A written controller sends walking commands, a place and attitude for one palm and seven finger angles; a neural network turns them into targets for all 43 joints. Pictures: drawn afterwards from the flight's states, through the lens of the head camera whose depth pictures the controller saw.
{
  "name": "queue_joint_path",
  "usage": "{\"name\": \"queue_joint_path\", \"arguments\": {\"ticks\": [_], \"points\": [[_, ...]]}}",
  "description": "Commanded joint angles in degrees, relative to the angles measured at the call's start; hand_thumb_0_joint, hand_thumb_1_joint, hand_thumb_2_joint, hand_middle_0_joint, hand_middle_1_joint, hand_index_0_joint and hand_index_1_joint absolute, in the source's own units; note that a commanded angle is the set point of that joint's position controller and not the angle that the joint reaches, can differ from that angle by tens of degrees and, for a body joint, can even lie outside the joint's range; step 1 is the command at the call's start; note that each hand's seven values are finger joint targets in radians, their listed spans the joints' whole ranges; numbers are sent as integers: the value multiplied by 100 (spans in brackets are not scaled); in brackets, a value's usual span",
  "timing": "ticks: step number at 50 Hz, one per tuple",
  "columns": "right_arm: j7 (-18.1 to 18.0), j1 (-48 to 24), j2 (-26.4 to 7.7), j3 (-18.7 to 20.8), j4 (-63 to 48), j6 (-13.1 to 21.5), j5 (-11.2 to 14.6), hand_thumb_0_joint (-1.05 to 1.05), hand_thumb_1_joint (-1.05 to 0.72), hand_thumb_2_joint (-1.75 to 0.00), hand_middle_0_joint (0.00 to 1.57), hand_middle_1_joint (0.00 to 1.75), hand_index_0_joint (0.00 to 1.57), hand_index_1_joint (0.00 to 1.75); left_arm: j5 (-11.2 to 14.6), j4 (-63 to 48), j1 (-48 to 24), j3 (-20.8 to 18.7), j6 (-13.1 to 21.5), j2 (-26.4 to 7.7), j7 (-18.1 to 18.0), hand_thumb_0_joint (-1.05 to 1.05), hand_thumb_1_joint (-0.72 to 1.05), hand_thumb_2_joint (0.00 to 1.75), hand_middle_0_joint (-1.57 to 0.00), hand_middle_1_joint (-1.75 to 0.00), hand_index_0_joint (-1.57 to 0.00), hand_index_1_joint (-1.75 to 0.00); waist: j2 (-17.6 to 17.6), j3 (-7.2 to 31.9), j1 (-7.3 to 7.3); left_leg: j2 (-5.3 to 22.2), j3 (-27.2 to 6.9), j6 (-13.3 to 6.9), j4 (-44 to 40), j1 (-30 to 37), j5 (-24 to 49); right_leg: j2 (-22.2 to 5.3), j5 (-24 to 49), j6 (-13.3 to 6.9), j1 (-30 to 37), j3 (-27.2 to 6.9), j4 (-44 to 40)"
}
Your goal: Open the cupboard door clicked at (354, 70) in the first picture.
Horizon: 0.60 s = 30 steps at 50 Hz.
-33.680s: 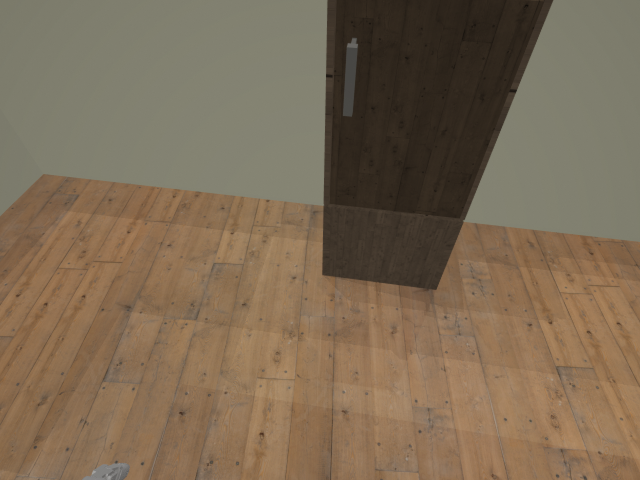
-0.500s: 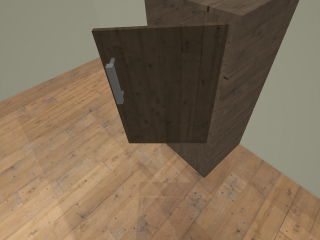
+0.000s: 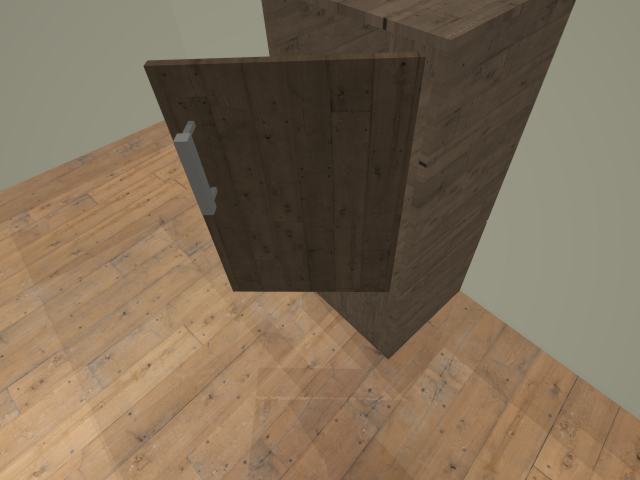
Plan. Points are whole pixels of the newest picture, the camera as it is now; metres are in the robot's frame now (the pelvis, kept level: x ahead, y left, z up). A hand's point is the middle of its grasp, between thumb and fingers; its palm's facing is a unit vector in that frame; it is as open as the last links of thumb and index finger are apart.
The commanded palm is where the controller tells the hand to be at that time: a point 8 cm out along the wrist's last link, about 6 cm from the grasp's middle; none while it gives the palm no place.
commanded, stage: raise the hand with hooked fingers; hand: left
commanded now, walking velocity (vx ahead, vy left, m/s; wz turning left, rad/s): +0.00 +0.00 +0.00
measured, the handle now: (199, 169) +0.58 +0.24 +0.06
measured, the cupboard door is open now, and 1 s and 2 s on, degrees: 46 46 46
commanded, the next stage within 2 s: none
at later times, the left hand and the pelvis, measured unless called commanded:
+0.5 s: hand (166, 465) +0.15 +0.20 -0.04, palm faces +0.04 -1.00 +0.03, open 8.7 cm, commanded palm +0.14 +0.26 -0.03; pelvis -0.03 +0.00 -0.07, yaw +0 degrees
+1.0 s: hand (112, 403) +0.20 +0.27 +0.01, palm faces +0.02 -1.00 -0.06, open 11.7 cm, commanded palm +0.18 +0.32 +0.02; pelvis -0.03 +0.06 -0.06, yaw -1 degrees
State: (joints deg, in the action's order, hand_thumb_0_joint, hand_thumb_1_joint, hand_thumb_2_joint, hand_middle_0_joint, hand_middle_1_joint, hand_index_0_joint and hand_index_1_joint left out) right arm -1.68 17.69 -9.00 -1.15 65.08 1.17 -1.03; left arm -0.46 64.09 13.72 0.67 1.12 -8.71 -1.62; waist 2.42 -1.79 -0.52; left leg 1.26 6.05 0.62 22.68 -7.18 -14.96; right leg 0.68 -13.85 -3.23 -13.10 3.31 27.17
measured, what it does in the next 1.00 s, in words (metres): lowers itself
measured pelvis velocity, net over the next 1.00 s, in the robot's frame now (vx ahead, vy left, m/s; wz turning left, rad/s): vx -0.03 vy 0.06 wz -0.01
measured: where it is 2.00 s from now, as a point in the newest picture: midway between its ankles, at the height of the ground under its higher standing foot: outside the picture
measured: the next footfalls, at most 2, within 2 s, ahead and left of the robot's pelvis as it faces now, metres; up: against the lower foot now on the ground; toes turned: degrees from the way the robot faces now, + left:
none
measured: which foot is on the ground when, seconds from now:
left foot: down 0.00-1.00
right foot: down 0.00-1.00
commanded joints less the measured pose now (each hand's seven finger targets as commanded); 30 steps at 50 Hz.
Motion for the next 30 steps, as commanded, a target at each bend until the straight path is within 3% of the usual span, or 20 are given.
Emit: {"name": "queue_joint_path", "arguments": {"ticks": [1, 2, 3, 4, 5, 6, 7, 8, 9, 10, 11, 12, 14, 16, 18, 21, 23, 25, 28, 30], "points": [[-31, 385, -403, 121, -86, 70, 7, 0, -90, -90, 20, 30, 20, 30, -20, -162, 348, -132, 101, -680, -38, 0, 90, 90, -20, -30, -20, -30, -405, -130, 28, 482, -475, -168, -332, -253, 555, -760, 1081, -55, 154, -833, -629], [-31, 405, -425, 123, -88, 64, 10, 0, -90, -90, 20, 30, 20, 30, -20, -159, 337, -138, 106, -698, -40, 0, 90, 90, -20, -30, -20, -30, -435, -176, 16, 473, -464, -158, -323, -284, 530, -774, 1087, -52, 148, -847, -650], [28, -267, -652, 216, -435, 69, 88, 0, -90, -90, 20, 30, 20, 30, -36, 90, 1003, -190, 165, -733, -282, 0, 90, 90, -20, -30, -20, -30, -1099, -187, 318, 570, -182, -9, 976, -954, 124, -1142, 3739, 422, 532, -1105, -516], [-269, -427, -1674, 326, -2562, 976, 368, 0, -90, -90, 20, 30, 20, 30, 1139, -8202, -3505, -871, 1524, -2128, -135, 0, 88, 89, -20, -32, -20, -32, -108, 2512, -362, -195, -458, -297, 172, 210, 964, -688, 2479, 193, 943, -1079, -119], [-441, -831, -1229, 283, -2344, 1400, 279, 0, -90, -90, 20, 30, 20, 30, 702, -6923, -866, -857, 1314, -1771, -367, 0, 85, 88, -20, -33, -20, -33, 1146, 2544, 161, -168, -284, -345, 117, 333, 1354, -337, 1457, -1, 960, -796, 52], [-409, -859, -976, 297, -2439, 1571, 382, 0, -90, -90, 20, 30, 20, 30, 959, -6202, 540, -297, 678, -534, -477, 0, 83, 87, -21, -34, -21, -34, 1172, 1394, 62, -122, -501, -160, 117, -224, 1218, -289, 910, 29, 428, -496, -70], [-427, -726, -1057, 275, -2230, 1633, 424, 0, -90, -90, 20, 30, 20, 30, 1092, -5886, 401, -403, 722, -388, -391, 0, 81, 86, -21, -36, -21, -36, 51, 612, -119, -108, -519, -234, 324, -552, 929, -244, 682, 176, -142, -337, -197], [-401, -795, -1207, 380, -2545, 1738, 375, 0, -90, -90, 20, 30, 20, 30, 1225, -6073, -60, -740, 1061, -737, -241, 0, 78, 85, -21, -37, -21, -37, -652, -19, -248, -135, -583, -301, 604, -912, 511, -278, 143, 305, -756, -352, -255], [-366, -654, -1316, 480, -2623, 1787, 260, 0, -90, -90, 20, 30, 20, 30, 1251, -5797, 10, -1054, 1403, -912, -15, 0, 76, 84, -21, -39, -21, -39, -1286, 252, -241, -165, -519, -299, 910, -1266, 223, -333, -485, 402, -988, -379, -206], [-326, -718, -1245, 520, -2805, 1835, 206, 0, -90, -90, 20, 30, 20, 30, 1314, -5347, 481, -1139, 1765, -707, 243, 0, 74, 83, -21, -40, -21, -40, -1747, 166, -123, -191, -584, -259, 1206, -1831, 4, -378, -777, 461, -1182, -508, -22], [-220, -808, -1222, 560, -3001, 1884, 216, 0, -90, -90, 20, 30, 20, 30, 1380, -4925, 1169, -1272, 2114, -644, 584, 0, 71, 82, -21, -42, -21, -42, -1345, 211, 167, -253, -578, -171, 1440, -2225, -66, -465, -729, 404, -1124, -684, 276], [-121, -836, -1172, 570, -3205, 1907, 188, 0, -90, -90, 20, 30, 20, 30, 1469, -4923, 1588, -1271, 2546, -471, 936, 0, 69, 81, -22, -43, -22, -43, -1474, 619, 333, -314, -547, -116, 1702, -2549, -6, -459, -450, 366, -1015, -686, 704], [49, -970, -1186, 644, -3482, 1930, 180, 0, -90, -90, 20, 30, 20, 30, 1628, -4871, 1843, -1336, 3387, -417, 1682, 0, 64, 79, -22, -47, -22, -47, -1424, 984, 425, -372, -513, -43, 2304, -3228, -71, -494, 226, 363, -1088, -826, 1373], [186, -923, -1291, 702, -3695, 1903, 233, 0, -90, -90, 20, 30, 20, 30, 1700, -4791, 1760, -1625, 3910, -828, 2454, 0, 60, 77, -22, -50, -22, -50, -1120, 1356, 403, -433, -522, -21, 2903, -3702, -86, -675, 867, 376, -1007, -1309, 1803], [151, -1196, -1352, 679, -4177, 1758, 301, 0, -90, -90, 20, 30, 20, 30, 1908, -5454, 1349, -1688, 3646, -983, 2792, 0, 55, 75, -22, -53, -22, -53, -782, 1729, 431, -541, -396, -107, 3082, -3899, -334, -692, 239, 383, -1053, -1502, 1703], [-19, -1231, -1318, 626, -4586, 1566, 320, 0, -90, -90, 20, 30, 20, 30, 2190, -6395, 623, -1927, 3060, -1190, 2615, 0, 48, 72, -23, -57, -23, -57, -869, 1674, 294, -486, -483, -190, 3214, -3972, -641, -537, -991, 394, -1457, -1491, 1502], [-92, -969, -1191, 612, -4586, 1515, 320, 0, -90, -90, 20, 30, 20, 30, 2060, -7103, 238, -1788, 2981, -1081, 2284, 0, 43, 70, -23, -60, -23, -60, -299, 1780, 123, -377, -505, -231, 3180, -3649, -528, -394, -1086, 338, -1635, -1213, 1594], [-123, -780, -1160, 554, -4532, 1506, 253, 0, -90, -90, 20, 30, 20, 30, 1806, -7819, -14, -1535, 3042, -1054, 1964, 0, 39, 68, -24, -63, -24, -63, 177, 1962, -4, -277, -604, -266, 3092, -3234, -186, -193, -601, 226, -1890, -739, 1954], [-185, -664, -1179, 436, -4402, 1514, 193, 0, -90, -90, 20, 30, 20, 30, 1535, -8022, -182, -1249, 2986, -1064, 1796, 0, 32, 65, -24, -68, -24, -68, 347, 1895, -168, -185, -798, -275, 2992, -2995, -121, -40, -345, 166, -2297, -285, 2249], [-213, -692, -1207, 379, -4324, 1563, 223, 0, -90, -90, 20, 30, 20, 30, 1526, -7790, -78, -1238, 2826, -1095, 1811, 0, 27, 63, -25, -70, -25, -70, 383, 1735, -158, -176, -888, -232, 2850, -3015, -251, -10, -501, 165, -2362, -131, 2213]]}}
